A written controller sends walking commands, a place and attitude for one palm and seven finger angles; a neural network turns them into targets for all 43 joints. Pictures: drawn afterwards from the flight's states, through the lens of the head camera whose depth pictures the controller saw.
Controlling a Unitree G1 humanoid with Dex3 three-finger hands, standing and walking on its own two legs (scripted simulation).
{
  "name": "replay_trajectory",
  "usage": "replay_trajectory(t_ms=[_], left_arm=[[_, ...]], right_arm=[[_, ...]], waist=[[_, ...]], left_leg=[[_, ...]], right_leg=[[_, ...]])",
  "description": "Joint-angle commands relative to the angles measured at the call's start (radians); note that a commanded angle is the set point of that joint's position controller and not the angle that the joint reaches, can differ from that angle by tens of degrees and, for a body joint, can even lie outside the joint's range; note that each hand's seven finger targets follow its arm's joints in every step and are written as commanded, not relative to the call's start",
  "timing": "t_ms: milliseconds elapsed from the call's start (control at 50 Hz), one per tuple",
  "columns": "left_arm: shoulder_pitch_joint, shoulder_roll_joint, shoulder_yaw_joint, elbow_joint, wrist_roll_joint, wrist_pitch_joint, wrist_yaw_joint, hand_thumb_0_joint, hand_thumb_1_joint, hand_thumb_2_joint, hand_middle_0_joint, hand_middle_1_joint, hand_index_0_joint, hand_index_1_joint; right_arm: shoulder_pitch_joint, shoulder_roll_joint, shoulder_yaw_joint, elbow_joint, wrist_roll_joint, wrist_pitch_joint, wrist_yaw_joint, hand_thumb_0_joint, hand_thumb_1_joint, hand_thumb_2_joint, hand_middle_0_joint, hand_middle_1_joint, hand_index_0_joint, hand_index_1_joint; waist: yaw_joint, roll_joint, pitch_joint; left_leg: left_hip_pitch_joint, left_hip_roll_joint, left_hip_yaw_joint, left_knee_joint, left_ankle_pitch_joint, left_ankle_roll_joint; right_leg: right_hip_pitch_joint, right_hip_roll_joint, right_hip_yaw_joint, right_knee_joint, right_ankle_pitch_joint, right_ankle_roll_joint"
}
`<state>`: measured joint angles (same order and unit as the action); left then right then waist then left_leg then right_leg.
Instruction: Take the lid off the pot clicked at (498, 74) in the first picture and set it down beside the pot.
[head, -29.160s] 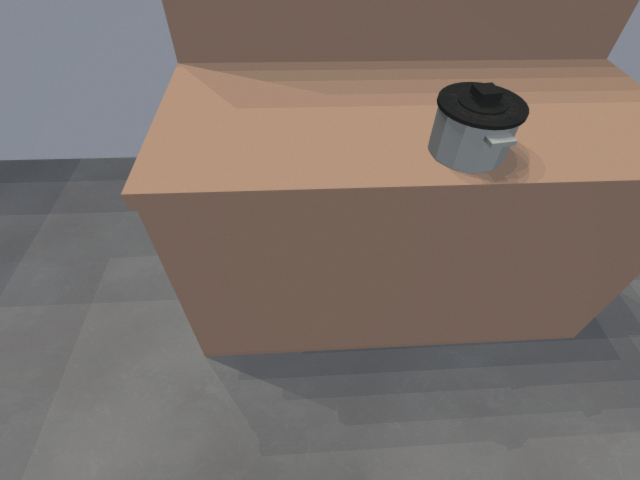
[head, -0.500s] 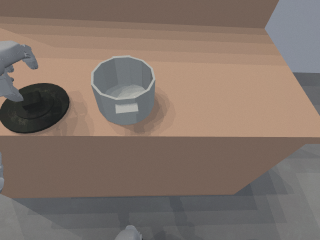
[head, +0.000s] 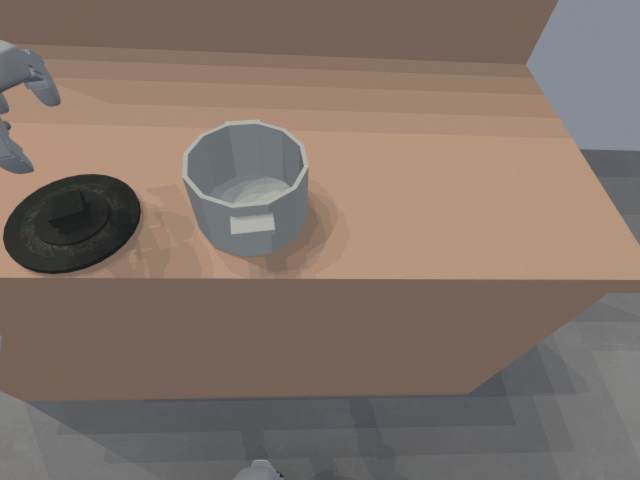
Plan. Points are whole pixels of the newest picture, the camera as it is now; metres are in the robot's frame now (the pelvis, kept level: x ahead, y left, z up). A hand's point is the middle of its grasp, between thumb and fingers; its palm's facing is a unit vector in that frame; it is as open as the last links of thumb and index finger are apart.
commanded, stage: raise the empty hand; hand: left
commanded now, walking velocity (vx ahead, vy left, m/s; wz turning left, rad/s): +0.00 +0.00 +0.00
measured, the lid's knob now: (66, 208) +0.46 +0.35 +0.04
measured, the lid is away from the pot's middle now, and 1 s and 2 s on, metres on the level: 0.25 0.25 0.25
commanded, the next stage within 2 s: draw the hand back to the body in 0.10 s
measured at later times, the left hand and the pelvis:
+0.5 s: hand (13, 131) +0.45 +0.33 +0.19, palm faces -0.28 -0.09 -0.96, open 11.0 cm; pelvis +0.01 -0.01 +0.00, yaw +0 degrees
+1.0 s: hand (47, 116) +0.41 +0.25 +0.24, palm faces +0.47 -0.85 -0.24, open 10.8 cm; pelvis +0.02 -0.04 +0.02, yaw -1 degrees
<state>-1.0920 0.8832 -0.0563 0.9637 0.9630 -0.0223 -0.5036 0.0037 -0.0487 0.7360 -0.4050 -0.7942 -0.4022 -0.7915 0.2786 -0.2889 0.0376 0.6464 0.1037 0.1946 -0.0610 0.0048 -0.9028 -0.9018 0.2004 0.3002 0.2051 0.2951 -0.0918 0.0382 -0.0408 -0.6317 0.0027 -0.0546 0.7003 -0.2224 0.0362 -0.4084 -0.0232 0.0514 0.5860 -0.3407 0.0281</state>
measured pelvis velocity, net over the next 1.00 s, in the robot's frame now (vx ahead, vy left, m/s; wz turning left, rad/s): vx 0.02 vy -0.04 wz -0.02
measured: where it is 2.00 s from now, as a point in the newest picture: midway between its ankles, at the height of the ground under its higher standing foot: outside the picture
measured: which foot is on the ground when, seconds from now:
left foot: down 0.00-1.00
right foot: down 0.00-1.00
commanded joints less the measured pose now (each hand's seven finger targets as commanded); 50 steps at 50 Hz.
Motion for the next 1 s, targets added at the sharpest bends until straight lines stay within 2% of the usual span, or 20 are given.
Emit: replay_trajectory(t_ms=[0,60,140,220,300,340,400,440,460,520,640,660,680,720,760,820,840,880,920,980], left_arm=[[-0.491,0.252,0.046,-0.159,-0.003,0.016,0.029,0.000,-0.055,0.736,-0.386,-0.790,-0.386,-0.790],[-0.453,0.233,0.031,-0.091,-0.002,0.024,0.026,0.000,-0.055,0.736,-0.386,-0.790,-0.386,-0.790],[-0.544,0.271,0.047,-0.205,0.007,0.012,0.031,0.000,-0.055,0.736,-0.386,-0.790,-0.386,-0.790],[-0.432,0.299,0.101,-0.153,-0.005,0.005,0.025,0.000,-0.055,0.736,-0.386,-0.790,-0.386,-0.790],[-0.412,0.281,0.095,-0.195,-0.003,0.011,0.031,0.000,-0.055,0.736,-0.386,-0.790,-0.386,-0.790],[-0.429,0.326,0.137,-0.305,-0.007,0.003,0.036,0.000,-0.055,0.736,-0.386,-0.790,-0.386,-0.790],[-0.314,0.332,0.176,-0.284,-0.017,0.006,0.038,0.000,-0.055,0.736,-0.386,-0.790,-0.386,-0.790],[-0.323,0.365,0.203,-0.435,-0.030,0.003,0.040,0.000,-0.055,0.736,-0.386,-0.790,-0.386,-0.790],[-0.245,0.318,0.190,-0.401,-0.032,0.010,0.041,0.000,-0.055,0.736,-0.386,-0.790,-0.386,-0.790],[-0.139,0.331,0.226,-0.429,-0.064,0.021,0.031,0.000,-0.055,0.736,-0.386,-0.790,-0.386,-0.790],[-0.111,0.337,0.247,-0.682,-0.101,0.037,0.039,0.000,-0.055,0.736,-0.386,-0.790,-0.386,-0.790],[-0.021,0.307,0.246,-0.613,-0.100,0.046,0.038,0.000,-0.055,0.736,-0.386,-0.790,-0.386,-0.790],[-0.077,0.018,0.399,-0.628,-0.707,-0.027,0.221,0.000,-0.055,0.736,-0.386,-0.790,-0.386,-0.790],[0.054,-0.013,0.390,-0.621,-0.863,-0.057,0.378,0.000,-0.055,0.736,-0.386,-0.790,-0.386,-0.790],[0.072,-0.037,0.393,-0.616,-0.943,-0.053,0.469,0.000,-0.055,0.736,-0.386,-0.790,-0.386,-0.790],[0.001,0.067,0.511,-0.809,-0.961,-0.083,0.562,0.000,-0.007,0.744,-0.376,-0.765,-0.376,-0.765],[0.050,0.017,0.503,-0.844,-0.969,-0.090,0.578,0.000,0.017,0.748,-0.372,-0.753,-0.372,-0.753],[0.235,-0.048,0.509,-0.789,-0.996,-0.076,0.597,0.000,0.064,0.756,-0.362,-0.729,-0.362,-0.729],[0.266,-0.020,0.551,-0.828,-1.005,-0.081,0.609,0.000,0.112,0.764,-0.353,-0.704,-0.353,-0.704],[0.306,-0.074,0.527,-0.876,-1.017,-0.082,0.611,0.000,0.184,0.777,-0.339,-0.667,-0.339,-0.667]], right_arm=[[0.017,-0.177,-0.068,-0.088,0.001,-0.024,-0.012,0.000,-0.900,-0.900,0.200,0.300,0.200,0.300],[0.022,-0.178,-0.065,-0.081,0.002,-0.020,-0.010,0.000,-0.900,-0.900,0.200,0.300,0.200,0.300],[0.010,-0.174,-0.067,-0.093,-0.001,-0.018,-0.007,0.000,-0.900,-0.900,0.200,0.300,0.200,0.300],[0.013,-0.177,-0.066,-0.095,0.003,-0.020,-0.008,0.000,-0.900,-0.900,0.200,0.300,0.200,0.300],[-0.010,-0.167,-0.071,-0.113,0.002,0.003,0.002,0.000,-0.900,-0.900,0.200,0.300,0.200,0.300],[-0.026,-0.165,-0.074,-0.131,-0.001,0.006,0.008,0.000,-0.900,-0.900,0.200,0.300,0.200,0.300],[-0.036,-0.157,-0.075,-0.143,0.000,0.018,0.010,0.000,-0.900,-0.900,0.200,0.300,0.200,0.300],[-0.070,-0.158,-0.075,-0.167,-0.001,0.020,0.019,0.000,-0.900,-0.900,0.200,0.300,0.200,0.300],[-0.069,-0.148,-0.077,-0.169,-0.003,0.018,0.019,0.000,-0.900,-0.900,0.200,0.300,0.200,0.300],[-0.092,-0.157,-0.074,-0.176,0.001,0.021,0.026,0.000,-0.900,-0.900,0.200,0.300,0.200,0.300],[-0.161,-0.136,-0.067,-0.213,-0.007,0.012,0.026,0.000,-0.900,-0.900,0.200,0.300,0.200,0.300],[-0.157,-0.131,-0.066,-0.204,-0.010,0.010,0.022,0.000,-0.900,-0.900,0.200,0.300,0.200,0.300],[-0.019,-0.073,-0.054,-0.268,-0.004,-0.072,0.011,0.000,-0.900,-0.900,0.200,0.300,0.200,0.300],[-0.103,-0.119,-0.029,-0.242,-0.014,-0.127,-0.022,0.000,-0.900,-0.900,0.200,0.300,0.200,0.300],[-0.117,-0.119,-0.023,-0.205,-0.021,-0.157,-0.040,0.000,-0.900,-0.900,0.200,0.300,0.200,0.300],[-0.129,-0.125,-0.020,-0.171,-0.045,-0.210,-0.043,0.000,-0.900,-0.900,0.200,0.300,0.200,0.300],[-0.143,-0.109,-0.016,-0.176,-0.050,-0.227,-0.040,0.000,-0.900,-0.900,0.200,0.300,0.200,0.300],[-0.151,-0.100,-0.019,-0.161,-0.055,-0.242,-0.035,0.000,-0.900,-0.900,0.200,0.300,0.200,0.300],[-0.152,-0.107,-0.026,-0.147,-0.061,-0.252,-0.030,0.000,-0.900,-0.900,0.200,0.300,0.200,0.300],[-0.174,-0.099,-0.028,-0.150,-0.060,-0.270,-0.024,0.000,-0.900,-0.900,0.200,0.300,0.200,0.300]], waist=[[-0.009,0.105,-0.357],[-0.010,0.076,-0.315],[-0.007,0.138,-0.413],[0.007,0.084,-0.383],[0.007,0.105,-0.369],[0.017,0.135,-0.439],[0.022,0.093,-0.407],[0.032,0.160,-0.460],[0.030,0.149,-0.436],[0.039,0.097,-0.390],[0.055,0.165,-0.435],[0.056,0.130,-0.401],[0.033,0.116,-0.307],[0.047,-0.024,-0.271],[0.055,-0.008,-0.242],[0.078,0.164,-0.304],[0.084,0.199,-0.304],[0.097,0.141,-0.245],[0.101,0.092,-0.231],[0.101,0.084,-0.213]], left_leg=[[0.489,-0.028,0.015,-0.101,0.089,0.030],[0.453,-0.031,0.019,-0.103,0.071,0.030],[0.522,-0.029,0.021,-0.097,0.135,0.031],[0.494,-0.033,0.030,-0.098,0.152,0.034],[0.483,-0.033,0.029,-0.102,0.149,0.031],[0.532,-0.032,0.026,-0.098,0.202,0.034],[0.497,-0.040,0.030,-0.098,0.204,0.037],[0.541,-0.034,0.026,-0.099,0.273,0.034],[0.549,-0.037,0.023,-0.086,0.306,0.038],[0.519,-0.035,0.032,-0.100,0.296,0.037],[0.577,-0.039,0.017,-0.110,0.303,0.035],[0.560,-0.042,0.014,-0.108,0.304,0.035],[0.682,0.023,0.014,-0.158,0.107,0.014],[0.661,0.044,-0.031,-0.237,-0.084,0.009],[0.604,0.034,0.011,-0.238,-0.051,0.007],[0.668,0.025,0.023,-0.232,0.074,-0.011],[0.677,0.022,0.025,-0.240,0.118,-0.018],[0.634,0.020,0.050,-0.250,0.148,-0.021],[0.614,0.015,0.072,-0.247,0.187,-0.015],[0.623,0.009,0.089,-0.256,0.206,-0.013]], right_leg=[[-0.140,0.106,-0.128,-0.104,0.100,-0.066],[-0.141,0.107,-0.128,-0.103,0.092,-0.066],[-0.118,0.105,-0.122,-0.101,0.124,-0.067],[-0.089,0.106,-0.126,-0.099,0.150,-0.068],[-0.096,0.106,-0.128,-0.100,0.142,-0.068],[-0.067,0.104,-0.123,-0.097,0.166,-0.068],[-0.045,0.105,-0.128,-0.100,0.183,-0.068],[-0.026,0.100,-0.122,-0.096,0.207,-0.068],[-0.044,0.104,-0.127,-0.094,0.212,-0.069],[-0.011,0.102,-0.130,-0.108,0.227,-0.069],[0.007,0.097,-0.130,-0.112,0.209,-0.064],[-0.003,0.100,-0.136,-0.114,0.206,-0.064],[-0.051,0.094,-0.141,-0.162,0.136,-0.093],[-0.007,0.087,-0.111,-0.188,0.075,-0.083],[0.045,0.074,-0.088,-0.197,0.110,-0.067],[0.108,0.065,-0.080,-0.203,0.180,-0.078],[0.129,0.067,-0.084,-0.201,0.209,-0.079],[0.168,0.070,-0.089,-0.208,0.247,-0.071],[0.213,0.067,-0.086,-0.216,0.309,-0.067],[0.216,0.073,-0.087,-0.222,0.334,-0.058]])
